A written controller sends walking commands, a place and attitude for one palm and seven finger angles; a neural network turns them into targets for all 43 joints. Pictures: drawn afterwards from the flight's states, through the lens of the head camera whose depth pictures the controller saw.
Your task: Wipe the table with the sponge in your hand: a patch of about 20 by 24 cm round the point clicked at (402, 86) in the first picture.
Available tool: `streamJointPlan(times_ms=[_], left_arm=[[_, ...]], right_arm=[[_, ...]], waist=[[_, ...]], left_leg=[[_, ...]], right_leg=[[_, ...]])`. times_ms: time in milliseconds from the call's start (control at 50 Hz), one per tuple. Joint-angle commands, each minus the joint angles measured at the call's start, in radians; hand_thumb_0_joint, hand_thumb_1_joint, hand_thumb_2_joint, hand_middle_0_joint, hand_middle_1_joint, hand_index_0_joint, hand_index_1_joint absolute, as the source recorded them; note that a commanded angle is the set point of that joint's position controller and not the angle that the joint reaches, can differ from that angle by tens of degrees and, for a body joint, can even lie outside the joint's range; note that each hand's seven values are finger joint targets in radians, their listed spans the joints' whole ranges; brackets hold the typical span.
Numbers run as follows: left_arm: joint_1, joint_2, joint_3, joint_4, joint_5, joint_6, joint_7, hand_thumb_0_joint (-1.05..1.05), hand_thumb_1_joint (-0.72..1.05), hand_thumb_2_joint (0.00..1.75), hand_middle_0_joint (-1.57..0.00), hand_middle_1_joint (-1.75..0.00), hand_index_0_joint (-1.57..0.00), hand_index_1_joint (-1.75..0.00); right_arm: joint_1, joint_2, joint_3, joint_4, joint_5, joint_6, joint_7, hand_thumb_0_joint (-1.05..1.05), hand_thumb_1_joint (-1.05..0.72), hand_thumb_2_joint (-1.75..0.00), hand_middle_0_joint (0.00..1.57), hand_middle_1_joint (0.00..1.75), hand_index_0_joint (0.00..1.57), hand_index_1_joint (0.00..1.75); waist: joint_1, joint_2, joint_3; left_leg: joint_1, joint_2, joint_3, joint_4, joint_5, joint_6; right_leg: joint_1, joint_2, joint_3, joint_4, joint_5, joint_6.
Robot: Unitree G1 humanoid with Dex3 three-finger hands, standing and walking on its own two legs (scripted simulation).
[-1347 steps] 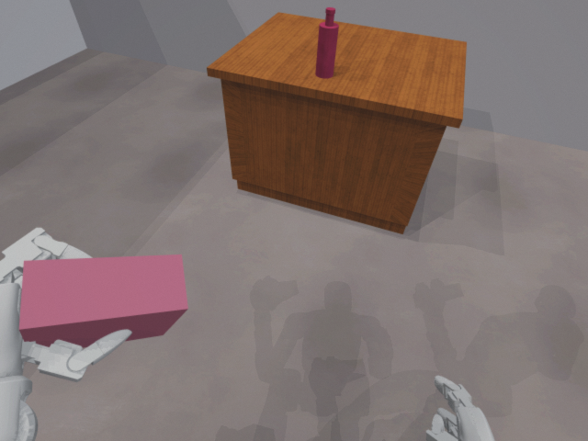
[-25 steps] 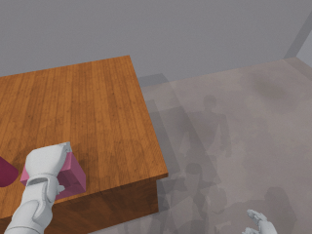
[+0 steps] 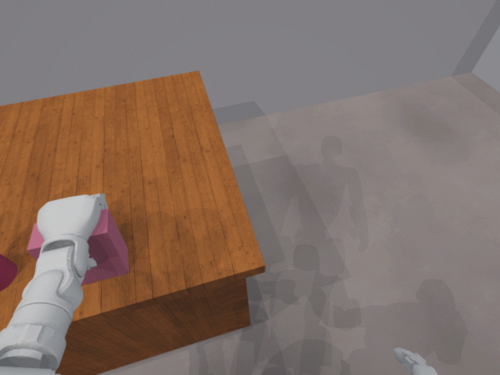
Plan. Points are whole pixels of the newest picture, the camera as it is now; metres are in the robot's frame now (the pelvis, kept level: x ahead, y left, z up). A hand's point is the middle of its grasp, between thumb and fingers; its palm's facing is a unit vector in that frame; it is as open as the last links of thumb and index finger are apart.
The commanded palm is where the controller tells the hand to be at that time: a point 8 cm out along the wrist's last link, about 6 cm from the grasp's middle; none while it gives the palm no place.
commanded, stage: wipe forward along the first lane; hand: left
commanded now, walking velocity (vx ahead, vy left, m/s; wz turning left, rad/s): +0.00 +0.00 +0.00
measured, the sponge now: (89, 256) +0.31 +0.34 -0.05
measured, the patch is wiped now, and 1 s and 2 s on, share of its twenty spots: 0.00 0.20 0.25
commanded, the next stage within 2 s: slide across to the middle lane in 1.22 s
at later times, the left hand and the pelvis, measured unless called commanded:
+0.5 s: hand (82, 216) +0.36 +0.35 +0.01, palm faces -0.13 +0.04 -0.99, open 9.8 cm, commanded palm +0.36 +0.34 +0.04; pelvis -0.02 +0.01 -0.01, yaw -1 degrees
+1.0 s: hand (80, 192) +0.42 +0.38 +0.01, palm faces -0.15 +0.05 -0.99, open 9.8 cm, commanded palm +0.42 +0.36 +0.04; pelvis -0.02 +0.02 -0.03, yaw -2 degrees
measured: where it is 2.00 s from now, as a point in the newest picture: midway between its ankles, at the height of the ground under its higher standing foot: outside the picture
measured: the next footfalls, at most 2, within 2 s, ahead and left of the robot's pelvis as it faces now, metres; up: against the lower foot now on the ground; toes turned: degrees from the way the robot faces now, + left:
none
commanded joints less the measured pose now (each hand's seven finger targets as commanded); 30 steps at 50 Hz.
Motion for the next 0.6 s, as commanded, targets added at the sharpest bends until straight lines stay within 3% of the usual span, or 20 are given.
streamJointPlan(times_ms=[0, 40, 80, 120, 140, 180, 340, 400, 520, 580], left_arm=[[-0.231, 0.234, 0.063, -0.044, 0.020, -0.007, 0.030, 0.00, 0.10, 1.30, -1.20, -1.60, -1.20, -1.60], [-0.220, 0.249, 0.086, -0.020, 0.022, -0.017, 0.037, 0.00, 0.10, 1.30, -1.20, -1.60, -1.20, -1.60], [-0.244, 0.230, 0.059, 0.030, 0.027, -0.020, 0.044, 0.00, 0.10, 1.30, -1.20, -1.60, -1.20, -1.60], [-0.285, 0.247, 0.062, 0.058, 0.034, -0.025, 0.050, 0.00, 0.10, 1.30, -1.20, -1.60, -1.20, -1.60], [-0.289, 0.276, 0.095, 0.069, 0.033, -0.031, 0.053, 0.00, 0.10, 1.30, -1.20, -1.60, -1.20, -1.60], [-0.311, 0.272, 0.076, 0.101, 0.036, -0.033, 0.058, 0.00, 0.10, 1.30, -1.20, -1.60, -1.20, -1.60], [-0.419, 0.319, 0.078, 0.171, 0.048, -0.040, 0.063, 0.00, 0.10, 1.30, -1.20, -1.60, -1.20, -1.60], [-0.476, 0.321, 0.054, 0.209, 0.056, -0.038, 0.066, 0.00, 0.10, 1.30, -1.20, -1.60, -1.20, -1.60], [-0.548, 0.393, 0.083, 0.280, 0.067, -0.044, 0.070, 0.00, 0.10, 1.30, -1.20, -1.60, -1.20, -1.60], [-0.593, 0.378, 0.055, 0.291, 0.073, -0.049, 0.066, 0.00, 0.10, 1.30, -1.20, -1.60, -1.20, -1.60]], right_arm=[[-0.003, -0.153, -0.053, -0.112, 0.001, -0.028, -0.002, 0.00, -0.90, -0.90, 0.20, 0.30, 0.20, 0.30], [0.004, -0.156, -0.055, -0.111, 0.002, -0.026, 0.000, 0.00, -0.90, -0.90, 0.20, 0.30, 0.20, 0.30], [0.028, -0.157, -0.055, -0.105, 0.002, -0.020, 0.005, 0.00, -0.90, -0.90, 0.20, 0.30, 0.20, 0.30], [0.039, -0.162, -0.057, -0.100, 0.002, -0.018, 0.007, 0.00, -0.90, -0.90, 0.20, 0.30, 0.20, 0.30], [0.039, -0.166, -0.061, -0.096, 0.003, -0.017, 0.005, 0.00, -0.90, -0.90, 0.20, 0.30, 0.20, 0.30], [0.055, -0.165, -0.058, -0.093, 0.004, -0.013, 0.006, 0.00, -0.90, -0.90, 0.20, 0.30, 0.20, 0.30], [0.078, -0.169, -0.053, -0.088, 0.008, 0.000, 0.008, 0.00, -0.90, -0.90, 0.20, 0.30, 0.20, 0.30], [0.093, -0.171, -0.049, -0.084, 0.011, 0.001, 0.008, 0.00, -0.90, -0.90, 0.20, 0.30, 0.20, 0.30], [0.118, -0.176, -0.041, -0.086, 0.009, 0.001, 0.003, 0.00, -0.90, -0.90, 0.20, 0.30, 0.20, 0.30], [0.132, -0.174, -0.039, -0.083, 0.008, -0.002, 0.004, 0.00, -0.90, -0.90, 0.20, 0.30, 0.20, 0.30]], waist=[[-0.037, -0.090, -0.231], [-0.030, -0.073, -0.230], [-0.047, -0.102, -0.202], [-0.053, -0.107, -0.208], [-0.047, -0.113, -0.214], [-0.055, -0.117, -0.217], [-0.064, -0.075, -0.239], [-0.086, -0.072, -0.216], [-0.089, -0.074, -0.240], [-0.099, -0.029, -0.263]], left_leg=[[0.088, -0.028, 0.030, -0.035, 0.170, 0.047], [0.077, -0.026, 0.029, -0.031, 0.177, 0.047], [0.050, -0.026, 0.029, -0.018, 0.153, 0.048], [0.027, -0.023, 0.032, -0.009, 0.132, 0.050], [0.022, -0.022, 0.029, -0.005, 0.140, 0.050], [0.004, -0.024, 0.033, 0.004, 0.120, 0.051], [-0.025, -0.019, 0.026, 0.015, 0.086, 0.052], [-0.038, -0.018, 0.025, 0.022, 0.042, 0.054], [-0.084, -0.018, 0.023, 0.038, 0.002, 0.055], [-0.068, -0.014, 0.019, 0.043, 0.001, 0.054]], right_leg=[[0.062, 0.011, 0.038, -0.076, 0.275, -0.024], [0.054, 0.013, 0.041, -0.071, 0.277, -0.029], [0.018, 0.016, 0.031, -0.062, 0.251, -0.025], [0.000, 0.015, 0.033, -0.058, 0.228, -0.023], [0.005, 0.016, 0.039, -0.056, 0.235, -0.026], [-0.008, 0.016, 0.037, -0.050, 0.218, -0.023], [-0.050, 0.020, 0.038, -0.040, 0.160, -0.027], [-0.098, 0.023, 0.033, -0.045, 0.101, -0.024], [-0.114, 0.027, 0.035, -0.036, 0.055, -0.023], [-0.145, 0.029, 0.033, -0.026, 0.046, -0.025]])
